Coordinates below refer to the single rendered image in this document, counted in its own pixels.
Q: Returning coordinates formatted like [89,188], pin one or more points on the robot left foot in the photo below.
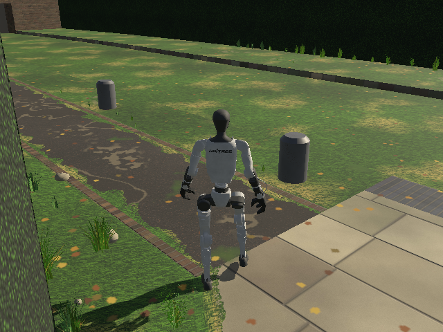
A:
[207,284]

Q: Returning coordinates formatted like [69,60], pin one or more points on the robot right hand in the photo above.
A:
[262,204]

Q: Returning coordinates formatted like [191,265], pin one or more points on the robot left hand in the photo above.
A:
[189,190]

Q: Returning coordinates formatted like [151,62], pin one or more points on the right robot upper arm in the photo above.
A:
[246,158]

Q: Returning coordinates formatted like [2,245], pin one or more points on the robot right forearm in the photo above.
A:
[255,184]

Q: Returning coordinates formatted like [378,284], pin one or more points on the robot left forearm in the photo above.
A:
[186,180]

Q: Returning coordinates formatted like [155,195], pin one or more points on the left robot upper arm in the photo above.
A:
[195,157]

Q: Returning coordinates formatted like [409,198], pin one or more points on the right robot thigh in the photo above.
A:
[237,201]

